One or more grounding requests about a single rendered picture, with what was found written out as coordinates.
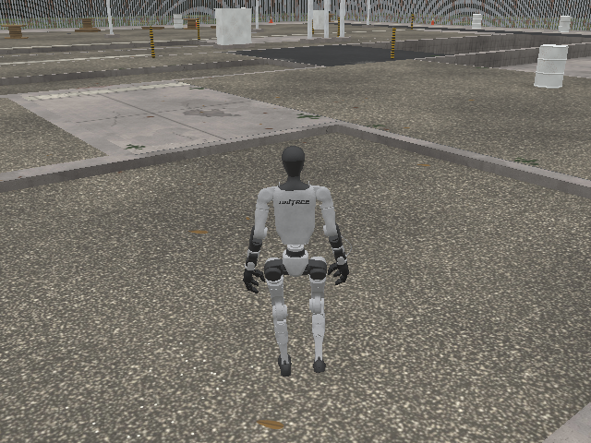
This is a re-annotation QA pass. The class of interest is robot left thigh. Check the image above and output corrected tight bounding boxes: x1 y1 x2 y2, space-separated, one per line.
264 257 288 321

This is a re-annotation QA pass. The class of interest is robot left upper arm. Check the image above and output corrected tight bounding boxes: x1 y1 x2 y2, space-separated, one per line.
253 186 275 239

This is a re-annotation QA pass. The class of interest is left robot hand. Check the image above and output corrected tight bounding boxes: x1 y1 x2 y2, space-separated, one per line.
243 269 265 293

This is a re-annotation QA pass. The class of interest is right robot forearm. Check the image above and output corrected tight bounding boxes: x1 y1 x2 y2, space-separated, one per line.
329 223 347 265

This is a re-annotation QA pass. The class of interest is left robot forearm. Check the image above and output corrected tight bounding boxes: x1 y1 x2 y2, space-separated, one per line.
245 225 262 270

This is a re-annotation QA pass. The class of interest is robot left foot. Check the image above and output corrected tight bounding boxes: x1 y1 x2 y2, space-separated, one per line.
278 354 292 377

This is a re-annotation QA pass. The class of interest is robot right upper arm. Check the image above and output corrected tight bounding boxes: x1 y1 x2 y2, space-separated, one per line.
313 186 338 237

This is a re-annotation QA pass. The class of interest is right robot hand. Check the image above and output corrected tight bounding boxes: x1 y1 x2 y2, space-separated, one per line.
328 261 349 285

